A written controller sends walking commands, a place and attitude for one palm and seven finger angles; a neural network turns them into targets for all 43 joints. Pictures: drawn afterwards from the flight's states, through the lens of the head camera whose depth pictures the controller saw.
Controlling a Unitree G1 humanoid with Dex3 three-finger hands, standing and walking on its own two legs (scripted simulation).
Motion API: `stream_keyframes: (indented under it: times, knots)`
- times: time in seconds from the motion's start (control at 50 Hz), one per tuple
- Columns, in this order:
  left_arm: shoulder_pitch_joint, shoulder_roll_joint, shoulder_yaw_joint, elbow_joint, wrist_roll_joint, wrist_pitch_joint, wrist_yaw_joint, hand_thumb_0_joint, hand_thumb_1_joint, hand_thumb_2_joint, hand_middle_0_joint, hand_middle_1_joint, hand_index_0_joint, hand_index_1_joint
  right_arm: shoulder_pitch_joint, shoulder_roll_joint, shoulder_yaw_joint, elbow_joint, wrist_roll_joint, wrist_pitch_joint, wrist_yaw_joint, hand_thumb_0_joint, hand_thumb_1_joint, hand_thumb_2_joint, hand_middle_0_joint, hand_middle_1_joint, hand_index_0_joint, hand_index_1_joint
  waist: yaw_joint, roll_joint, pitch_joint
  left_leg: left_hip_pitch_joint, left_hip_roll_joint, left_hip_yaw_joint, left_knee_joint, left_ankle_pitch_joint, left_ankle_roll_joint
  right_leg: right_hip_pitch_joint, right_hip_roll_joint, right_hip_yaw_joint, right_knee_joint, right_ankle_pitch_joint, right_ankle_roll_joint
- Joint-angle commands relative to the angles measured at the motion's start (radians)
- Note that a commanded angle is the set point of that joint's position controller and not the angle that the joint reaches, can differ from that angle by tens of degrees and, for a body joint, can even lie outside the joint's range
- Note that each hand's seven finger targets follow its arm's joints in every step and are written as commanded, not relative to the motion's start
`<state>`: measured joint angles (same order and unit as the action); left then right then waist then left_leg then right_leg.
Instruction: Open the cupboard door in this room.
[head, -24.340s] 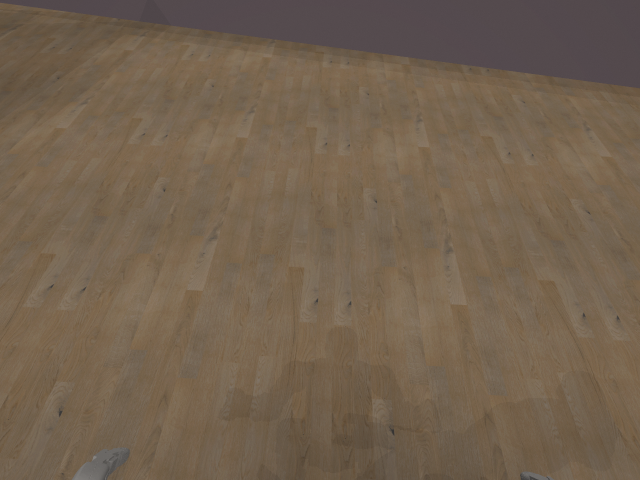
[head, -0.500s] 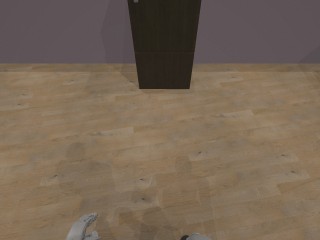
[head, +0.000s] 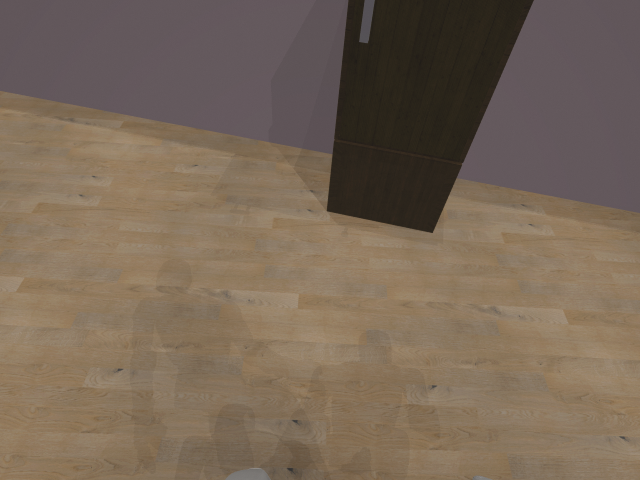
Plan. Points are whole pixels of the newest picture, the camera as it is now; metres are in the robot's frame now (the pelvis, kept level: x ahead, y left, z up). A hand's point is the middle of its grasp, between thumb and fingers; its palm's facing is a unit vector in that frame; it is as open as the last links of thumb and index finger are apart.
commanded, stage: stand and wait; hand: left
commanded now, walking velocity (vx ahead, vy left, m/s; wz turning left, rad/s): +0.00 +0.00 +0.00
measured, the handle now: (368, 14) +1.20 +0.01 +0.07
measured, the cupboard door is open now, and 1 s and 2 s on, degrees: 0 0 0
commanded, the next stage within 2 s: look at it before walking up in 0.86 s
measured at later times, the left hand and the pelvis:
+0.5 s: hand out of the picture +0.12 +0.17 -0.15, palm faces +0.00 -0.97 -0.25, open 7.3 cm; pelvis +0.07 -0.02 +0.01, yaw -1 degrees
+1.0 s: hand out of the picture +0.05 +0.10 -0.16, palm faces +0.05 -0.99 -0.14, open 7.4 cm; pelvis +0.09 -0.03 +0.02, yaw +0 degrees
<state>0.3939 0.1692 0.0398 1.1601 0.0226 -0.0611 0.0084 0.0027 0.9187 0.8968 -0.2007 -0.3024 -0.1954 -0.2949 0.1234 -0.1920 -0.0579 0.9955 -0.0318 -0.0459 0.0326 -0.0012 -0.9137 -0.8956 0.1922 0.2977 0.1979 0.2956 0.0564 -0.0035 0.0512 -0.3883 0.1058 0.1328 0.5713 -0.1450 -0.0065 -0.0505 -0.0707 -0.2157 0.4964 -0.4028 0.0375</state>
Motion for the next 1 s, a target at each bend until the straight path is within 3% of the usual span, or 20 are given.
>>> stream_keyframes:
  times: [0.0,0.02,0.06,0.12,0.14,0.18,0.26,0.3,0.32,0.34,0.36,0.38,0.4,0.46,0.54,0.62,0.72,0.98]
  knots:
    - [0.001,0.070,-0.007,-0.088,-0.015,-0.014,0.010,0.000,0.900,0.900,-0.200,-0.300,-0.200,-0.300,0.371,-0.227,-0.029,0.073,0.011,-0.006,-0.041,0.000,-0.900,-0.900,0.200,0.300,0.200,0.300,-0.146,0.265,-0.257,0.618,0.379,-0.341,-0.136,0.761,0.211,-0.457,0.015,0.121,0.613,-0.258,-0.025]
    - [-0.028,0.066,-0.009,-0.078,-0.014,-0.006,0.016,0.000,0.900,0.900,-0.200,-0.300,-0.200,-0.300,0.320,-0.186,-0.016,0.074,0.012,-0.010,-0.049,0.000,-0.900,-0.900,0.200,0.300,0.200,0.300,-0.134,0.247,-0.223,0.536,0.349,-0.288,-0.156,0.756,0.205,-0.465,-0.018,0.156,0.653,-0.206,-0.022]
    - [-0.073,0.052,-0.004,-0.065,-0.010,0.006,0.009,0.000,0.900,0.900,-0.200,-0.300,-0.200,-0.300,0.208,-0.123,0.003,0.051,0.012,-0.012,-0.056,0.000,-0.900,-0.900,0.200,0.300,0.200,0.300,-0.098,0.169,-0.091,0.349,0.288,-0.211,-0.196,0.691,0.170,-0.440,-0.057,0.178,0.618,-0.124,-0.010]
    - [-0.032,0.008,-0.009,-0.044,-0.012,0.031,0.009,0.000,0.900,0.900,-0.200,-0.300,-0.200,-0.300,0.154,-0.084,0.015,0.055,0.017,-0.017,-0.060,0.000,-0.900,-0.900,0.200,0.300,0.200,0.300,-0.056,0.141,-0.084,0.245,0.210,-0.103,-0.238,0.620,0.133,-0.337,-0.048,0.169,0.507,-0.019,0.005]
    - [-0.017,0.005,-0.011,-0.038,-0.014,0.038,0.010,0.000,0.900,0.900,-0.200,-0.300,-0.200,-0.300,0.140,-0.084,0.016,0.056,0.020,-0.016,-0.060,0.000,-0.900,-0.900,0.200,0.300,0.200,0.300,-0.043,0.134,-0.089,0.227,0.197,-0.095,-0.251,0.577,0.132,-0.314,-0.045,0.167,0.479,0.017,0.007]
    - [-0.025,-0.012,-0.011,-0.047,-0.009,0.051,0.016,0.000,0.900,0.900,-0.200,-0.300,-0.200,-0.300,0.137,-0.060,0.008,0.049,0.015,-0.011,-0.060,0.000,-0.900,-0.900,0.200,0.300,0.200,0.300,-0.041,0.126,-0.087,0.183,0.186,-0.080,-0.265,0.485,0.134,-0.271,-0.039,0.158,0.394,0.054,0.011]
    - [-0.061,-0.009,-0.019,-0.059,-0.007,0.058,0.020,0.000,0.900,0.900,-0.200,-0.300,-0.200,-0.300,0.114,-0.071,0.007,0.061,0.011,0.008,-0.060,0.000,-0.900,-0.900,0.200,0.300,0.200,0.300,-0.032,0.126,-0.040,0.120,0.179,-0.118,-0.266,0.236,0.138,-0.178,-0.026,0.138,0.176,0.102,0.012]
    - [-0.022,0.013,-0.019,-0.044,-0.005,0.054,0.022,0.000,0.900,0.900,-0.200,-0.300,-0.200,-0.300,0.105,-0.063,0.008,0.069,0.016,0.019,-0.059,0.000,-0.900,-0.900,0.200,0.300,0.200,0.300,-0.004,0.091,-0.026,0.083,0.140,-0.106,-0.211,0.072,0.095,-0.086,-0.024,0.130,-0.007,0.224,0.015]
    - [-0.013,0.045,-0.020,-0.040,-0.002,0.047,0.024,0.000,0.900,0.900,-0.200,-0.300,-0.200,-0.300,0.113,-0.041,0.013,0.074,0.021,0.023,-0.056,0.000,-0.900,-0.900,0.200,0.300,0.200,0.300,-0.003,0.016,-0.019,0.080,0.086,-0.075,-0.167,-0.031,0.047,-0.074,-0.052,0.180,-0.097,0.278,0.009]
    - [-0.046,0.083,-0.023,-0.048,-0.002,0.038,0.026,0.000,0.900,0.900,-0.200,-0.300,-0.200,-0.300,0.135,-0.008,0.020,0.075,0.028,0.030,-0.052,0.000,-0.900,-0.900,0.200,0.300,0.200,0.300,-0.028,-0.079,0.007,0.072,0.032,-0.053,-0.138,-0.139,0.005,-0.111,-0.130,0.283,-0.168,0.274,-0.023]
    - [-0.093,0.116,-0.024,-0.060,-0.005,0.037,0.024,0.000,0.900,0.900,-0.200,-0.300,-0.200,-0.300,0.163,0.016,0.027,0.080,0.027,0.039,-0.047,0.000,-0.900,-0.900,0.200,0.300,0.200,0.300,-0.057,-0.153,0.048,0.093,-0.006,-0.030,-0.147,-0.219,-0.016,-0.195,-0.191,0.326,-0.213,0.210,-0.062]
    - [-0.126,0.124,-0.018,-0.069,-0.010,0.032,0.020,0.000,0.900,0.900,-0.200,-0.300,-0.200,-0.300,0.185,0.008,0.028,0.095,0.020,0.048,-0.046,0.000,-0.900,-0.900,0.200,0.300,0.200,0.300,-0.070,-0.210,0.063,0.163,-0.012,-0.030,-0.145,-0.189,-0.023,-0.283,-0.190,0.337,-0.253,0.125,-0.091]
    - [-0.151,0.122,-0.017,-0.073,-0.013,0.030,0.021,0.000,0.900,0.900,-0.200,-0.300,-0.200,-0.300,0.207,0.004,0.028,0.115,0.017,0.052,-0.046,0.000,-0.900,-0.900,0.200,0.300,0.200,0.300,-0.077,-0.260,0.081,0.215,-0.004,-0.035,-0.137,-0.156,-0.020,-0.336,-0.169,0.326,-0.287,0.042,-0.096]
    - [-0.145,0.079,-0.025,-0.078,-0.018,0.029,0.024,0.000,0.900,0.900,-0.200,-0.300,-0.200,-0.300,0.265,0.007,0.035,0.151,0.017,0.038,-0.048,0.000,-0.900,-0.900,0.200,0.300,0.200,0.300,-0.081,-0.096,0.047,0.247,0.026,-0.061,-0.214,-0.040,-0.006,-0.276,-0.099,0.251,-0.218,0.127,-0.072]
    - [-0.086,0.070,-0.027,-0.060,-0.023,0.027,0.030,0.000,0.900,0.900,-0.200,-0.300,-0.200,-0.300,0.255,0.005,0.039,0.158,0.023,0.026,-0.052,0.000,-0.900,-0.900,0.200,0.300,0.200,0.300,-0.052,0.004,-0.012,0.221,0.040,-0.067,-0.253,-0.011,-0.004,-0.141,-0.079,0.221,-0.183,0.277,-0.060]
    - [-0.063,0.063,-0.029,-0.048,-0.023,0.023,0.033,0.000,0.900,0.900,-0.200,-0.300,-0.200,-0.300,0.265,0.018,0.041,0.169,0.024,0.026,-0.058,0.000,-0.900,-0.900,0.200,0.300,0.200,0.300,-0.052,0.010,-0.023,0.233,0.043,-0.060,-0.257,0.004,-0.007,-0.116,-0.084,0.218,-0.184,0.361,-0.065]
    - [-0.047,0.049,-0.033,-0.033,-0.020,0.026,0.035,0.000,0.900,0.900,-0.200,-0.300,-0.200,-0.300,0.281,0.027,0.041,0.177,0.024,0.036,-0.063,0.000,-0.900,-0.900,0.200,0.300,0.200,0.300,-0.060,-0.007,0.031,0.234,0.040,-0.056,-0.257,-0.031,-0.009,-0.161,-0.077,0.222,-0.215,0.288,-0.064]
    - [0.008,0.015,-0.036,-0.011,-0.014,0.023,0.039,0.000,0.900,0.900,-0.200,-0.300,-0.200,-0.300,0.268,0.028,0.039,0.163,0.025,0.035,-0.069,0.000,-0.900,-0.900,0.200,0.300,0.200,0.300,-0.065,0.003,0.048,0.254,0.036,-0.057,-0.247,-0.037,-0.003,-0.193,-0.069,0.228,-0.231,0.254,-0.062]
